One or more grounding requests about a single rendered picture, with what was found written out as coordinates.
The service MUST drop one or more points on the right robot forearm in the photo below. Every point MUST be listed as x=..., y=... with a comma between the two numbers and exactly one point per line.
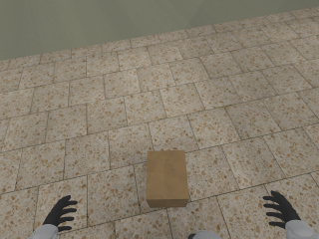
x=298, y=229

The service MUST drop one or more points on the robot right hand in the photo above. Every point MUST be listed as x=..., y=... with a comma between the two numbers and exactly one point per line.
x=288, y=213

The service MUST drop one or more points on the left robot forearm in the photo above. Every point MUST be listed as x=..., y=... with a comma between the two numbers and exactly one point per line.
x=46, y=231

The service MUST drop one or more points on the robot left hand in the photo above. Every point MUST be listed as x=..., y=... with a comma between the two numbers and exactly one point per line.
x=54, y=217

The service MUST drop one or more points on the carton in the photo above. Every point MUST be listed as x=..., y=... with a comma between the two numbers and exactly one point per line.
x=166, y=183

